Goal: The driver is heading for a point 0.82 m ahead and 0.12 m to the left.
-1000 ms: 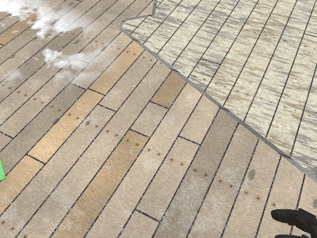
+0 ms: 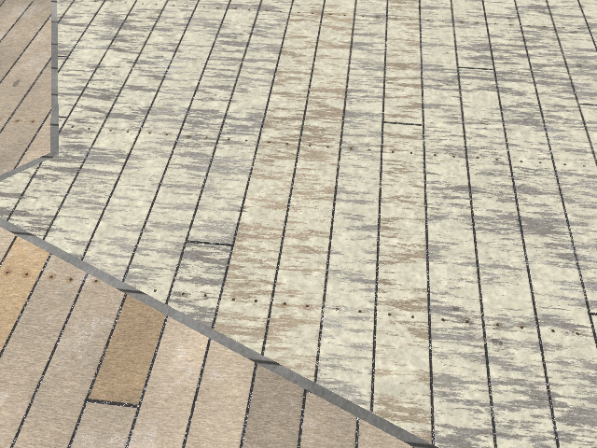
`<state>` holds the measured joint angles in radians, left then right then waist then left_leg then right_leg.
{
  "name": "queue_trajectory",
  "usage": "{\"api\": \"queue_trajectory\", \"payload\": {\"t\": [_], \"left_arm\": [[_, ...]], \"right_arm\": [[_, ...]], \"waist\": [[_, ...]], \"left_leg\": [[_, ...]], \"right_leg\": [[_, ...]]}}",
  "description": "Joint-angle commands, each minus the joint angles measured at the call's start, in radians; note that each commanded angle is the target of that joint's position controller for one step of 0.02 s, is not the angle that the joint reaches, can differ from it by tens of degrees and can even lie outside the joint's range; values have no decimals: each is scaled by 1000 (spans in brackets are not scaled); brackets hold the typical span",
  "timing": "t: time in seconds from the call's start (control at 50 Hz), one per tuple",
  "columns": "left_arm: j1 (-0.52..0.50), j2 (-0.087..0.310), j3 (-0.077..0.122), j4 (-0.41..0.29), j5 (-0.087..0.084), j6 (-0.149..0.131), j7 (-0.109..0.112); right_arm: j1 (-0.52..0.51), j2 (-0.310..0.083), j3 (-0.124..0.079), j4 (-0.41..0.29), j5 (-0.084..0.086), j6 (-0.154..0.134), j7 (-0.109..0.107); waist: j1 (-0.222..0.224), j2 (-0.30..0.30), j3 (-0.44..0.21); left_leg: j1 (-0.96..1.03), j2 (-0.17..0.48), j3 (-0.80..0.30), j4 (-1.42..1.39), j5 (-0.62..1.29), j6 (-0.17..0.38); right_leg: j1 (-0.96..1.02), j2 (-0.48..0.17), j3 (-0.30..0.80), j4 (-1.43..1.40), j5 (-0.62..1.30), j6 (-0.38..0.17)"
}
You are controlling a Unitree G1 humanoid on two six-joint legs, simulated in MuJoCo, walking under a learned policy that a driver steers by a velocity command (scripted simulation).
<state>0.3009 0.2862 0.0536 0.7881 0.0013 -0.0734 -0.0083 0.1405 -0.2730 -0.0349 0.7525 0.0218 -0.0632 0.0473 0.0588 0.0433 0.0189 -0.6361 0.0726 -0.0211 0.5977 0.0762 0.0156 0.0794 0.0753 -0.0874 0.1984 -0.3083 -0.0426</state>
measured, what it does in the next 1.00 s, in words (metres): walks ahead, turning left: left foot, then right foot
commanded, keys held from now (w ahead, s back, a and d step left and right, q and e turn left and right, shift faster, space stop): w+q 0.40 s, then w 0.58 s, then w+e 0.02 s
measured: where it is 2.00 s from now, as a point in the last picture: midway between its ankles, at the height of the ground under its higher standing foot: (262, 336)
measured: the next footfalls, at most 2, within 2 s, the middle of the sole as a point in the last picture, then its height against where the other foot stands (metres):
left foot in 0.10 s outside the picture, level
right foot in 0.56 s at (351, 429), level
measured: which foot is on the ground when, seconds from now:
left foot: up 0.00-0.08, down 0.10-0.58, up 0.60-1.00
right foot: down 0.00-0.10, up 0.12-0.54, down 0.56-1.00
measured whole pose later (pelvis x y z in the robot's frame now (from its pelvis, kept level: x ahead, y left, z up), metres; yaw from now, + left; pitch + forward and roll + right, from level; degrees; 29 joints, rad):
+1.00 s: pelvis +0.56 +0.10 +0.00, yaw +20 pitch +2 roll -2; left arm 0.40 0.29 0.05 0.86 -0.02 -0.06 -0.01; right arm 0.06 -0.26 -0.03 0.65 0.02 -0.07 0.03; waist 0.11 0.03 0.02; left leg -0.56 0.05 -0.02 0.54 -0.02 0.02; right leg 0.02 0.03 0.00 0.26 -0.32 0.00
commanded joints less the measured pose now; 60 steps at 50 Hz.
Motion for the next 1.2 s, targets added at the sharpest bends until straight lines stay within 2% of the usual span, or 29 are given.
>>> {"api": "queue_trajectory", "payload": {"t": [0.02,0.08,0.1,0.12,0.14,0.16,0.18,0.2,0.22,0.28,0.3,0.38,0.48,0.54,0.56,0.58,0.6,0.62,0.64,0.68,0.82,0.98,1.04,1.06,1.08,1.1,1.12,1.16,1.2], "left_arm": [[24,171,49,-19,-9,14,14],[-12,195,52,-33,-9,38,38],[1,172,38,-53,4,32,47],[85,45,-6,-95,20,2,28],[49,123,6,-86,1,-41,5],[-57,160,15,-120,-40,-62,-8],[-100,141,7,-139,-33,-72,-7],[-129,142,13,-140,-2,-69,2],[-118,144,17,-144,9,-61,5],[-67,110,14,-131,18,-28,10],[-77,94,5,-142,13,-21,12],[-243,66,-9,-172,10,-30,6],[-284,106,7,-181,-6,-49,-14],[-172,135,30,-155,0,-58,-11],[-67,171,43,-143,14,-63,-5],[57,266,69,-121,26,-58,-2],[142,251,75,-73,-2,-45,-15],[105,174,51,-81,-16,-43,-16],[48,138,37,-90,-8,-36,-14],[-21,103,21,-90,6,-32,-12],[-2,157,32,-44,-12,-28,-2],[108,174,35,34,-29,6,5],[77,182,34,38,-30,17,11],[53,140,15,10,-8,15,13],[171,30,-19,-12,2,-2,13],[173,98,-5,16,-11,-16,10],[109,160,16,7,-33,-17,8],[29,138,16,-4,-13,-1,15],[59,89,9,6,-5,30,23]], "right_arm": [[-132,-80,-18,-126,-3,-20,20],[107,-169,-68,-89,-6,-9,12],[269,-243,-96,-64,-5,-2,-3],[285,-327,-115,-81,6,-1,-13],[304,-241,-87,-83,5,-2,-12],[279,-194,-74,-84,-6,-2,-17],[220,-185,-71,-90,-9,-4,-18],[164,-153,-61,-101,-8,-4,-21],[137,-154,-57,-116,-17,-4,-25],[98,-152,-59,-129,-14,-2,-37],[102,-187,-68,-127,-14,-2,-42],[151,-195,-75,-106,-1,11,-59],[219,-174,-69,-67,1,18,-62],[207,-152,-62,-64,-9,22,-57],[210,-109,-44,-71,-15,19,-53],[323,-50,-23,-85,-6,9,-53],[347,-70,-20,-85,8,1,-55],[255,-159,-42,-88,16,0,-55],[154,-168,-45,-108,6,2,-56],[108,-141,-44,-125,-13,-2,-50],[12,-48,-14,-145,-20,-10,-38],[-166,-71,-18,-194,-5,-27,-8],[44,-143,-58,-143,-15,-32,-18],[211,-207,-79,-112,-33,-30,-29],[275,-301,-96,-102,-54,-18,-36],[299,-221,-77,-93,-41,-10,-33],[225,-173,-58,-97,-33,-9,-33],[98,-109,-38,-95,-26,-10,-25],[33,-94,-33,-83,-40,-20,-20]], "waist": [[13,-92,52],[-130,-118,-122],[-200,-43,-231],[-133,236,-355],[-178,122,-442],[-194,72,-300],[-152,-32,-180],[-121,-77,-118],[-88,-32,-75],[-42,-27,-60],[-38,20,-43],[-111,27,-20],[-126,58,-35],[-55,77,-50],[-7,33,-144],[-9,-185,-297],[7,-360,-318],[31,-218,-179],[27,-134,-83],[-17,-129,-6],[-17,-129,0],[27,-114,38],[-109,-111,-81],[-184,-52,-222],[-142,208,-363],[-167,198,-418],[-152,124,-267],[-89,28,-132],[-26,66,-97]], "left_leg": [[-61,-28,37,-36,-121,43],[307,-142,120,-63,-186,115],[626,-28,-71,-69,-141,181],[1008,245,-654,-158,-258,416],[1085,268,-803,-266,-369,412],[992,225,-630,-272,-357,346],[829,182,-512,-285,-268,308],[703,147,-433,-305,-175,283],[595,124,-390,-318,-30,291],[450,75,-309,-374,1,286],[398,84,-294,-379,33,300],[320,3,-221,-360,-97,218],[454,74,-322,-271,-213,181],[486,55,-332,-146,-102,142],[439,4,-282,36,-98,111],[167,-124,-159,373,-310,38],[-60,-156,-126,593,-654,7],[-150,-106,-165,673,-601,15],[-155,-67,-127,670,-526,20],[-109,-2,-98,566,-419,15],[-8,20,-21,183,-195,-23],[69,-35,12,-77,-109,11],[423,-70,35,-146,-132,68],[692,58,-78,-100,-31,120],[1034,320,-478,-133,28,276],[1012,346,-628,-208,81,316],[889,313,-458,-201,188,283],[657,218,-247,-231,355,234],[464,186,-157,-294,439,235]], "right_leg": [[61,-331,43,55,652,-112],[9,-282,-33,431,1082,-51],[-224,-249,-43,718,830,-10],[-691,-5,-9,1158,-17,81],[-827,-19,213,1244,-228,58],[-885,-76,216,1225,-172,37],[-876,-121,200,1113,-105,30],[-828,-154,187,1005,-65,36],[-760,-164,180,966,-51,48],[-688,-168,155,849,0,90],[-677,-163,144,772,21,111],[-571,-106,128,456,331,131],[-524,-100,166,318,363,88],[-376,-87,126,255,258,22],[-197,-172,200,269,246,-30],[155,-376,534,253,148,-179],[237,-478,872,108,-159,-258],[143,-450,825,73,-300,-218],[29,-403,678,67,-226,-174],[-133,-339,524,29,-24,-172],[-216,-274,280,-45,297,-175],[-90,-310,222,13,380,-127],[-141,-262,199,258,646,-79],[-283,-201,149,510,512,-33],[-654,-42,90,890,-23,51],[-732,-30,218,1031,-308,62],[-782,-71,224,1089,-276,64],[-743,-143,165,992,-175,76],[-584,-169,154,891,-105,93]]}}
